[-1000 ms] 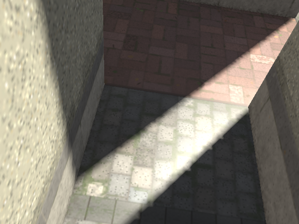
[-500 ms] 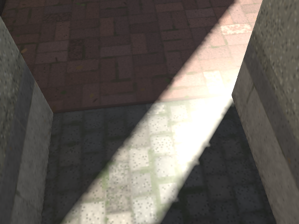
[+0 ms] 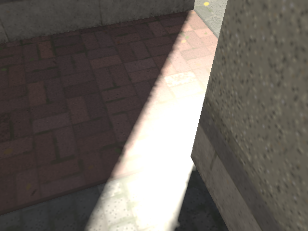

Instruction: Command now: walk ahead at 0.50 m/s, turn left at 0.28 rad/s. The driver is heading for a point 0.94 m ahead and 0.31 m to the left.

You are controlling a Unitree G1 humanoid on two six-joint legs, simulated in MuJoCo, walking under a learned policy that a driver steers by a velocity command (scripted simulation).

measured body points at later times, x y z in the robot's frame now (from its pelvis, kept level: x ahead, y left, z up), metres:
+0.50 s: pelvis +0.24 +0.01 +0.00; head +0.27 +0.01 +0.45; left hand +0.12 +0.27 -0.12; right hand +0.48 -0.17 -0.11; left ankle +0.32 +0.18 -0.68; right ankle +0.19 -0.13 -0.75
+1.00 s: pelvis +0.45 +0.20 +0.00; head +0.45 +0.24 +0.45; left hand +0.46 +0.49 -0.12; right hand +0.58 -0.05 -0.11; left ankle +0.38 +0.18 -0.75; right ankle +0.66 +0.13 -0.67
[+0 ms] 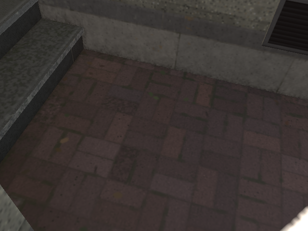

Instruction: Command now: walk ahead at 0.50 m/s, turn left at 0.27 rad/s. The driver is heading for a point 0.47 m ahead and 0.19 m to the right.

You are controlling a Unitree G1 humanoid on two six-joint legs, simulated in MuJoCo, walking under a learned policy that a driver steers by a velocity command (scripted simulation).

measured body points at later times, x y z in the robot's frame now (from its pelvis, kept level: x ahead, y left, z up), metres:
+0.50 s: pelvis +0.30 -0.01 +0.00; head +0.32 -0.02 +0.45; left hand +0.32 +0.27 -0.13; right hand +0.42 -0.28 -0.11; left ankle +0.43 +0.14 -0.68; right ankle +0.25 -0.07 -0.75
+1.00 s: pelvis +0.48 +0.00 -0.01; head +0.50 +0.01 +0.44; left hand +0.67 +0.19 -0.14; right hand +0.48 -0.26 -0.14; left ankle +0.57 +0.09 -0.75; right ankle +0.48 -0.12 -0.73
